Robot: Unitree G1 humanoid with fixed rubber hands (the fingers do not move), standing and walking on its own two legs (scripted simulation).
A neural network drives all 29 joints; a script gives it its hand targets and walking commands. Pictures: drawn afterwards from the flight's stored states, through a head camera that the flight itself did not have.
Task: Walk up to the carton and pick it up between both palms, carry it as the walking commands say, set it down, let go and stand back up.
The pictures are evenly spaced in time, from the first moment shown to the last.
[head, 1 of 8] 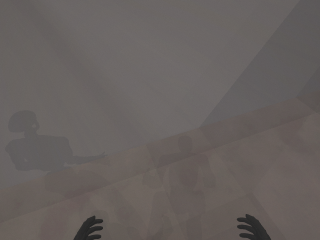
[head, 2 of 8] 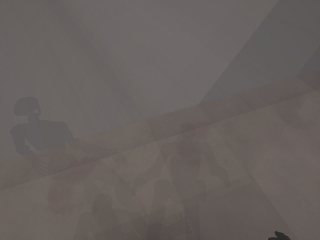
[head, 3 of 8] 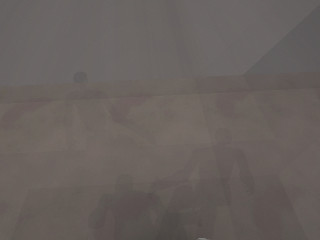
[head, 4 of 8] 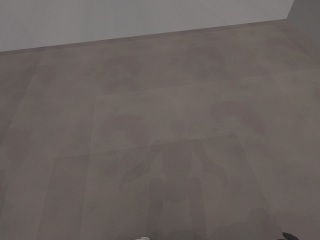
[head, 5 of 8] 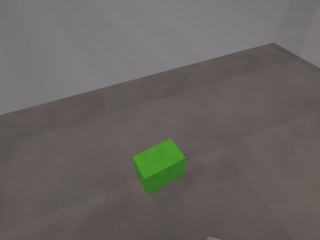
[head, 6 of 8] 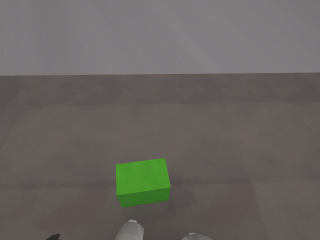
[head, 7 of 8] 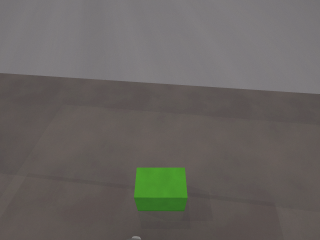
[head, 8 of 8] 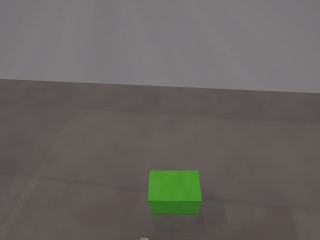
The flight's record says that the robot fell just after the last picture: no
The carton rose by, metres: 0.00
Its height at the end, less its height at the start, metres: +0.00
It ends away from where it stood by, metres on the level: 0.00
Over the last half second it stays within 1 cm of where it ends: yes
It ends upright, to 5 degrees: yes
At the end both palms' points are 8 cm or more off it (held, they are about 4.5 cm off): yes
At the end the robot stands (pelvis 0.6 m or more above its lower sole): yes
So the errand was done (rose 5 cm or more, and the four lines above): no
